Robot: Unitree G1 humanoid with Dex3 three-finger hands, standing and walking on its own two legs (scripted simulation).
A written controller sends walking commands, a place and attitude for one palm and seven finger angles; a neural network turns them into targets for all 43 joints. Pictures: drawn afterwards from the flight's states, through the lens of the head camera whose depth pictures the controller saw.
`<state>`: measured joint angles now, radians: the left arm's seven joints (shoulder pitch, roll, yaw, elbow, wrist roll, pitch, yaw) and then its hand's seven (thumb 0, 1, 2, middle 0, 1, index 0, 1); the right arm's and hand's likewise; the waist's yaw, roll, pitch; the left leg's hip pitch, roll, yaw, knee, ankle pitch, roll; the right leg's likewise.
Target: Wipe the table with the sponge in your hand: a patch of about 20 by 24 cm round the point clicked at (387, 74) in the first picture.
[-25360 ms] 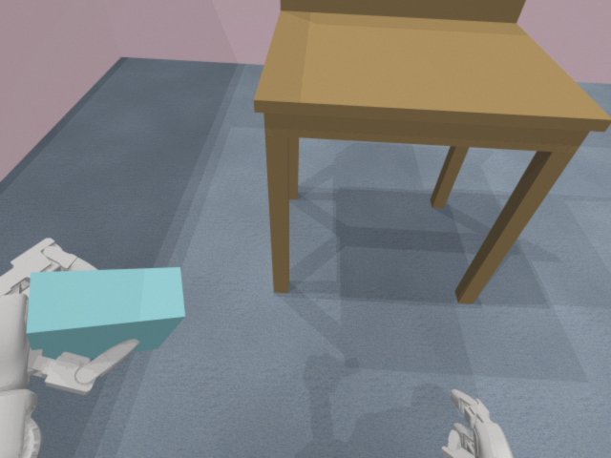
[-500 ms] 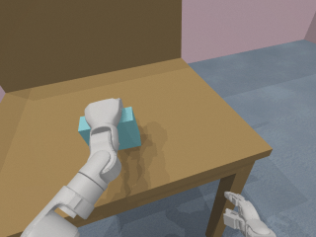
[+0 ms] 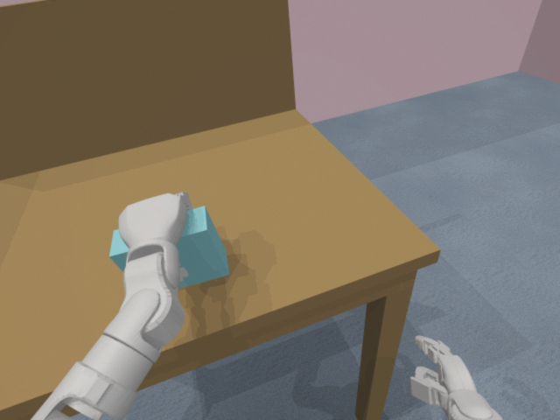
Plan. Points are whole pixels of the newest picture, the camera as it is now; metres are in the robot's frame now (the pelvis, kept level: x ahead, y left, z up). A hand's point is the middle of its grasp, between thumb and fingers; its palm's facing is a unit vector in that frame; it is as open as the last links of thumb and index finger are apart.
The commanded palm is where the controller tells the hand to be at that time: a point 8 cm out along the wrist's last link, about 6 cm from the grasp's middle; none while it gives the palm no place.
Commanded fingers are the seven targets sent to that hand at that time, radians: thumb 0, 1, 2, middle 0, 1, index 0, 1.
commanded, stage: wipe back along the third lane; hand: left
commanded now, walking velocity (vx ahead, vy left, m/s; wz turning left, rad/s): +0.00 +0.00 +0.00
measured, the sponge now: (179, 260) +0.32 +0.20 +0.10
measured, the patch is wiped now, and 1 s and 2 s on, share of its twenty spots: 1.00 1.00 1.00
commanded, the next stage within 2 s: slide back across to the middle lane in 0.26 s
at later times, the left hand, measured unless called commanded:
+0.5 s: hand (165, 259) +0.29 +0.19 +0.14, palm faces +0.19 -0.17 -0.97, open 9.5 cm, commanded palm +0.24 +0.20 +0.18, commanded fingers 0.00 0.10 1.30 -1.20 -1.60 -1.20 -1.60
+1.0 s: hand (117, 276) +0.25 +0.24 +0.15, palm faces +0.19 -0.18 -0.97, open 9.5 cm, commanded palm +0.21 +0.24 +0.21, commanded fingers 0.00 0.10 1.30 -1.20 -1.60 -1.20 -1.60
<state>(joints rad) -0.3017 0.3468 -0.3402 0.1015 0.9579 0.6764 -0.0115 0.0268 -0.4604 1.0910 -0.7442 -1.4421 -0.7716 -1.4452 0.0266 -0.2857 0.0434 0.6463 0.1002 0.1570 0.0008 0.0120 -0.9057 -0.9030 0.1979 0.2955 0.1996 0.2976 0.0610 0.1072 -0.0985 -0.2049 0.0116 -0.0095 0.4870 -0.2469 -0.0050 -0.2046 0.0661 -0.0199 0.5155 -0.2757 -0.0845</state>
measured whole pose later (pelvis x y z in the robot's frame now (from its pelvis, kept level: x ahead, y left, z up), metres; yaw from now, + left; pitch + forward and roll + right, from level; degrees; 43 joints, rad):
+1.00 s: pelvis -0.01 +0.00 +0.00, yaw +0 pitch -5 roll +1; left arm -0.02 0.46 -0.17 -0.26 0.85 0.59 -0.05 -0.01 -0.48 1.09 -0.77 -1.41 -0.80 -1.42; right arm 0.04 -0.28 0.05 0.61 0.08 0.11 -0.04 0.01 -0.90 -0.90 0.20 0.30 0.20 0.30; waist 0.10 0.11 -0.05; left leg -0.18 0.01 0.00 0.49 -0.23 -0.02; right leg -0.18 0.07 -0.01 0.52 -0.26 -0.08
